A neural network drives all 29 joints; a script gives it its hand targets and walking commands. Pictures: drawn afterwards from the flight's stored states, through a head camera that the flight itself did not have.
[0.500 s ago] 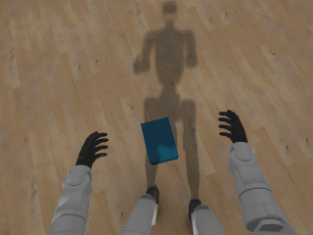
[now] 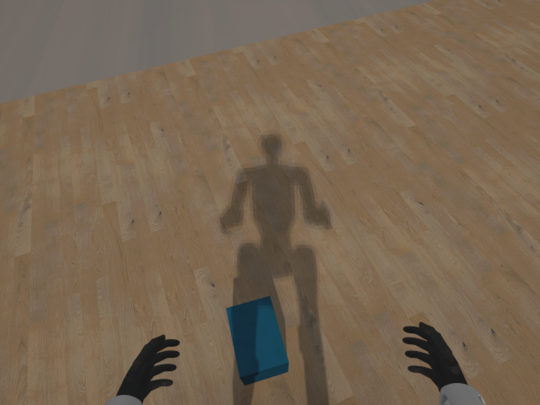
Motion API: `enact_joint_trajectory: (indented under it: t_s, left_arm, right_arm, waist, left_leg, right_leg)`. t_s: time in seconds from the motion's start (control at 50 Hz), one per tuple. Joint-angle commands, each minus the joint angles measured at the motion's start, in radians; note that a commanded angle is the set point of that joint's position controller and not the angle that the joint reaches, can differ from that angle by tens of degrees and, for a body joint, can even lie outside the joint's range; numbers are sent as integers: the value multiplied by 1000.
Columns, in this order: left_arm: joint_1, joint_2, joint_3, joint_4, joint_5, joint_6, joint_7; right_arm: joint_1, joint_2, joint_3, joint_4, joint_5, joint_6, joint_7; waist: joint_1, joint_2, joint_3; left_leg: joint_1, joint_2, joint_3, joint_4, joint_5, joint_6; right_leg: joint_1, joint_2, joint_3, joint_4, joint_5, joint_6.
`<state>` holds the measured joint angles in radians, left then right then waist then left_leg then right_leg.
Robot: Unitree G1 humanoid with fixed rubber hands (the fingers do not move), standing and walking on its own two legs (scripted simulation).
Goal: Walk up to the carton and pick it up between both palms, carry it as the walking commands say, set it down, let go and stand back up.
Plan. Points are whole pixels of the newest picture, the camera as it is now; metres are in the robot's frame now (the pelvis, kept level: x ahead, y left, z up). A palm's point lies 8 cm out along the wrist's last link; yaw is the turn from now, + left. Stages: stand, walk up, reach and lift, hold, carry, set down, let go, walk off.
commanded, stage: let go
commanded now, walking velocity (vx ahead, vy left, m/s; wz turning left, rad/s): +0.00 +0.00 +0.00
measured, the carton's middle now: (257, 340) +0.38 +0.10 -0.69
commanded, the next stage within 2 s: stand in 0.40 s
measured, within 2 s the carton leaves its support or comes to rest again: neither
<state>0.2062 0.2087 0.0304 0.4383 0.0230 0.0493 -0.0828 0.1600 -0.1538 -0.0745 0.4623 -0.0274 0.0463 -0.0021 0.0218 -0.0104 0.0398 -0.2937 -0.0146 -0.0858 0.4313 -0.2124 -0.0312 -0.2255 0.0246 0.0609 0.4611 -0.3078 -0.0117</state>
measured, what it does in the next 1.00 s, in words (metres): stands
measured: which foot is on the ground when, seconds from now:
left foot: down 0.00-1.00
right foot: down 0.00-1.00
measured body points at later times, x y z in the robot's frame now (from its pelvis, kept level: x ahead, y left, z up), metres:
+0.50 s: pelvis -0.01 +0.02 -0.01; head +0.00 +0.04 +0.44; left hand +0.16 +0.28 -0.09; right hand +0.15 -0.24 -0.09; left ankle +0.00 +0.14 -0.74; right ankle -0.05 -0.11 -0.74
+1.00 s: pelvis +0.02 +0.03 +0.00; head +0.03 +0.06 +0.45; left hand +0.16 +0.31 -0.12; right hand +0.13 -0.26 -0.10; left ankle +0.00 +0.14 -0.74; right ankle -0.05 -0.11 -0.74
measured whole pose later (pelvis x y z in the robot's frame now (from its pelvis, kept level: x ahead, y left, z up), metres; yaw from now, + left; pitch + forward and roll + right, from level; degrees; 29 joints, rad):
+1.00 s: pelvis +0.02 +0.03 +0.00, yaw -2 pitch +0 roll +0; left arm 0.18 0.35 0.02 0.79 0.03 0.01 0.03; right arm 0.16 -0.31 -0.03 0.83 -0.03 0.01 -0.03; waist -0.01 -0.05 0.02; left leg -0.21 -0.03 -0.04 0.52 -0.30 0.02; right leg -0.11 0.00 0.08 0.45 -0.34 0.03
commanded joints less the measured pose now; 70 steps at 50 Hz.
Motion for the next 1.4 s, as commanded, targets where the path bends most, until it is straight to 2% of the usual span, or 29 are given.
enact_joint_trajectory:
  t_s: [0.0,0.1,0.18,0.38,0.4,0.42,0.44,0.46,0.5,0.52,0.62,0.66,0.84,1.0,1.38]
  left_arm:
    - [19,98,23,-84,6,0,4]
    - [11,111,31,-86,12,29,9]
    - [-17,106,54,-120,18,97,36]
    - [-31,81,31,-163,-1,179,79]
    - [-77,226,59,-30,9,98,110]
    - [-62,214,58,-18,15,59,116]
    - [-70,203,54,-5,19,34,114]
    - [-74,195,52,9,22,17,110]
    - [-67,185,49,43,20,-6,100]
    - [-57,188,49,64,20,-14,97]
    - [-46,223,44,141,16,-36,105]
    - [-42,233,41,169,14,-40,110]
    - [-23,258,26,266,11,-48,118]
    - [-32,271,22,314,11,-52,121]
    - [-44,303,15,406,8,-61,115]
  right_arm:
    - [24,-72,-2,-106,12,-4,19]
    - [30,-82,10,-113,28,17,39]
    - [23,-107,6,-105,48,10,36]
    - [52,-171,3,-86,40,36,40]
    - [37,-233,-5,42,-25,22,6]
    - [66,-247,-12,45,-28,15,-7]
    - [62,-257,-13,66,-31,6,-12]
    - [55,-268,-14,85,-33,-4,-13]
    - [15,-271,-10,109,-27,-19,-12]
    - [-2,-272,-8,119,-24,-24,-11]
    - [3,-286,-9,180,-14,-36,-17]
    - [12,-292,-8,204,-13,-37,-20]
    - [10,-320,0,282,-9,-41,-30]
    - [-9,-326,2,331,-5,-44,-31]
    - [-47,-353,16,431,3,-53,-23]
  waist:
    - [-13,-47,-162]
    - [-15,-22,-74]
    - [-13,11,-49]
    - [-42,-6,-9]
    - [-13,-169,73]
    - [-36,-146,49]
    - [-45,-96,44]
    - [-45,-45,34]
    - [-27,34,-10]
    - [-19,46,-28]
    - [-26,43,-98]
    - [-31,44,-113]
    - [-29,24,-106]
    - [-27,9,-93]
    - [-25,11,-45]
  left_leg:
    - [226,-58,90,13,302,7]
    - [238,-63,87,6,233,9]
    - [237,-69,87,12,185,4]
    - [184,-83,67,23,110,7]
    - [58,16,35,60,60,11]
    - [53,17,22,53,-9,18]
    - [37,18,17,38,-66,23]
    - [14,26,2,15,-117,31]
    - [-23,47,-26,-22,-146,42]
    - [-26,55,-34,-27,-115,45]
    - [74,65,-21,24,154,43]
    - [107,71,-20,35,224,43]
    - [150,81,-25,40,344,44]
    - [166,82,-25,33,353,47]
    - [157,91,-40,-38,207,51]
  right_leg:
    - [24,-2,-42,-75,394,52]
    - [21,-5,-42,-95,322,45]
    - [13,-4,-59,-94,255,35]
    - [56,5,-77,-58,220,0]
    - [-73,-34,-27,-83,31,47]
    - [-64,-50,15,-101,-84,39]
    - [-72,-51,33,-95,-146,30]
    - [-56,-47,31,-76,-153,23]
    - [18,-34,11,-22,-62,19]
    - [45,-32,7,-8,-15,21]
    - [76,-53,26,-10,177,25]
    - [83,-58,29,-11,228,25]
    - [104,-70,33,-20,322,23]
    - [109,-81,39,-39,342,22]
    - [110,-102,56,-121,233,10]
